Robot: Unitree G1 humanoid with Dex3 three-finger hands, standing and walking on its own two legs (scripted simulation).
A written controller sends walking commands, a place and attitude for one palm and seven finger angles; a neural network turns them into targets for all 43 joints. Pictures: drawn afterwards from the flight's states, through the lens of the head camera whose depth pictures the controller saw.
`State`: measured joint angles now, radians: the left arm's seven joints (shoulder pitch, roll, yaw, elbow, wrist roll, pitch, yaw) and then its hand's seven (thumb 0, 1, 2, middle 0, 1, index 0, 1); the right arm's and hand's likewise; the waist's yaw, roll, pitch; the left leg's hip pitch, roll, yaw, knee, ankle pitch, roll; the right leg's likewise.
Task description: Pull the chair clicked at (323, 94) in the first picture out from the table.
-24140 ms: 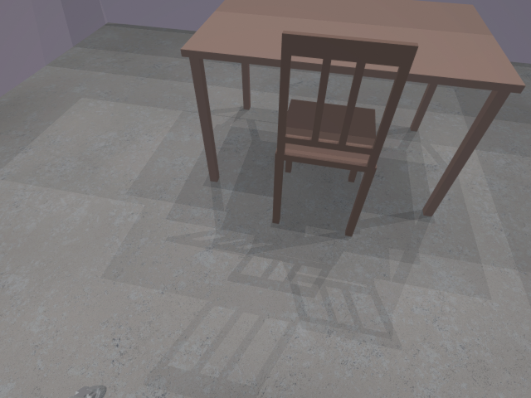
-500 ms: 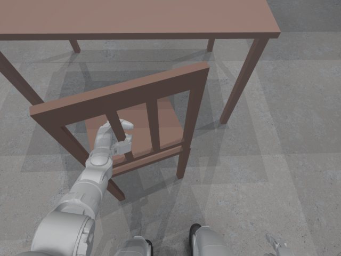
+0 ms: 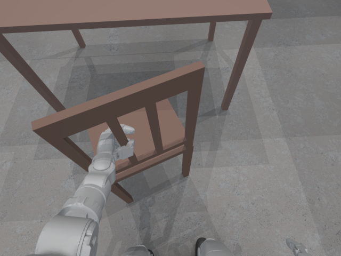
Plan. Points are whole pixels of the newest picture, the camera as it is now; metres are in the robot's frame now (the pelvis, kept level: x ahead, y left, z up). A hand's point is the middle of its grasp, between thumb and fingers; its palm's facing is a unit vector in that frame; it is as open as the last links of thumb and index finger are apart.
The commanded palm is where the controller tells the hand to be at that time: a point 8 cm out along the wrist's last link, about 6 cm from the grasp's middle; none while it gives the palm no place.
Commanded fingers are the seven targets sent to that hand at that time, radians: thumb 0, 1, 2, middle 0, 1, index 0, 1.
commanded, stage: step backward, pulling the chair out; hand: left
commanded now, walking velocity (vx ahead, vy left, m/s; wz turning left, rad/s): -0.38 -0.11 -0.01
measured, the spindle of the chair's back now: (124, 143) +0.41 +0.13 -0.09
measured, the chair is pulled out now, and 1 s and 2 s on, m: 0.33 0.62 0.66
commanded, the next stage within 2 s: stop walking, hand still on the chair in 0.60 s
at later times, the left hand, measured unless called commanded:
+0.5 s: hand (123, 203) +0.24 +0.11 -0.06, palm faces +0.03 -0.98 -0.21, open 5.6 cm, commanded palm +0.25 +0.17 -0.06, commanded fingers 0.00 0.90 0.90 -0.50 -1.45 -0.50 -1.45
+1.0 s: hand out of the picture +0.08 +0.13 -0.06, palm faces -0.05 -0.98 -0.20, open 5.5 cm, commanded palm +0.07 +0.19 -0.05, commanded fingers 0.00 0.90 0.90 -0.50 -1.45 -0.50 -1.45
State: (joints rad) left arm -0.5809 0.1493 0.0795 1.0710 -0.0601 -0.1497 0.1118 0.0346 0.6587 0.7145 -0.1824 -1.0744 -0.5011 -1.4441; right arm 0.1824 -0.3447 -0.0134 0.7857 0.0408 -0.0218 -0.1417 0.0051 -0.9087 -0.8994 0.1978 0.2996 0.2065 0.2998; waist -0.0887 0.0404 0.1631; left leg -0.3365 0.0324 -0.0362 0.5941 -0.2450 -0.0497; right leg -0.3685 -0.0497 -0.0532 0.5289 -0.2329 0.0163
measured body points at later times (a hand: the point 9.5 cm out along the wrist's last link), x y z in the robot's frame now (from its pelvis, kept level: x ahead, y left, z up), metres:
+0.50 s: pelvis -0.13 -0.01 +0.00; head -0.04 -0.05 +0.44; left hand +0.23 +0.17 -0.05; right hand -0.05 -0.27 -0.15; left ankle -0.14 +0.14 -0.67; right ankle -0.09 -0.12 -0.73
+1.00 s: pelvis -0.23 +0.02 +0.00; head -0.19 -0.01 +0.45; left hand +0.08 +0.18 -0.04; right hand -0.15 -0.20 -0.14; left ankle -0.25 +0.17 -0.73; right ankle -0.19 -0.09 -0.73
